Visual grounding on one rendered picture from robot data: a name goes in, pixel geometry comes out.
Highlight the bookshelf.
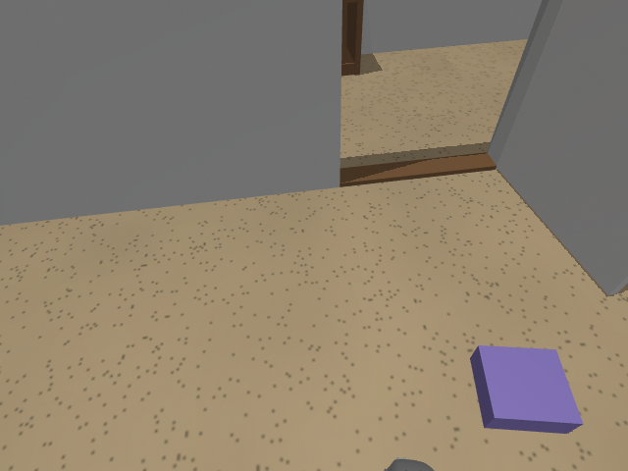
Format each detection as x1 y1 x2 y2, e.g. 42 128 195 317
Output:
341 0 364 76

